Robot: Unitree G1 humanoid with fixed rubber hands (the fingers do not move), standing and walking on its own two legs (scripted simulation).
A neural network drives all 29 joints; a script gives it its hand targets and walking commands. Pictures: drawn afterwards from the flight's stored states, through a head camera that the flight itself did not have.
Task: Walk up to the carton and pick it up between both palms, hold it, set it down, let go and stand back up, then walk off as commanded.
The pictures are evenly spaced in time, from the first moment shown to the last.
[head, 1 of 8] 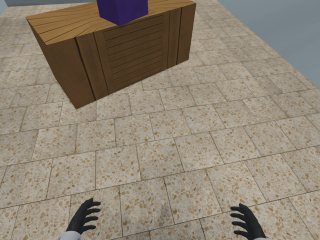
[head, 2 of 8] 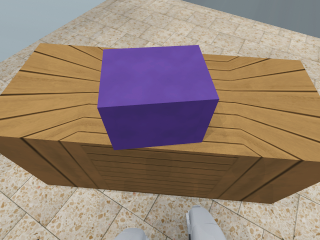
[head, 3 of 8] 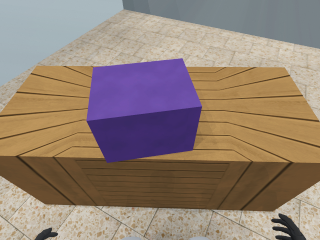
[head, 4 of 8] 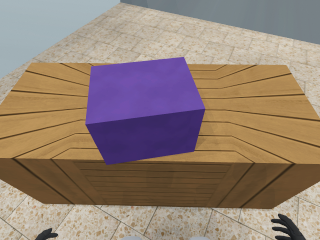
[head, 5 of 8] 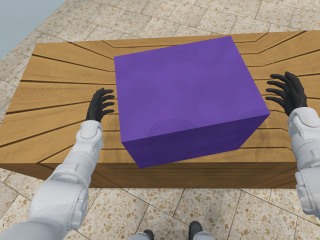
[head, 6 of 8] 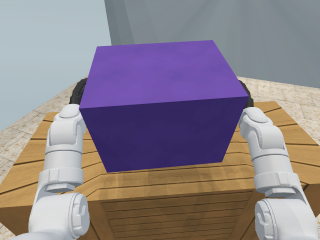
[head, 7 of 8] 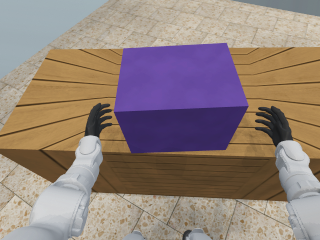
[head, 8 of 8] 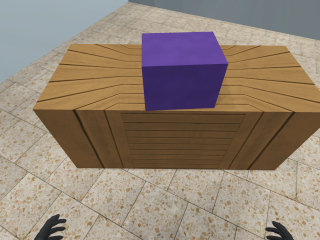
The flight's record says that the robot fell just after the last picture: no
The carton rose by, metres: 0.27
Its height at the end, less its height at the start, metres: +0.00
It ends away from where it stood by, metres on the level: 0.00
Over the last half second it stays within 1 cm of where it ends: yes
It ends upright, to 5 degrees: yes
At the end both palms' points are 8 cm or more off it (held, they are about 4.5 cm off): yes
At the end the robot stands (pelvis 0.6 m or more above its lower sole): yes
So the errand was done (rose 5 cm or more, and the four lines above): yes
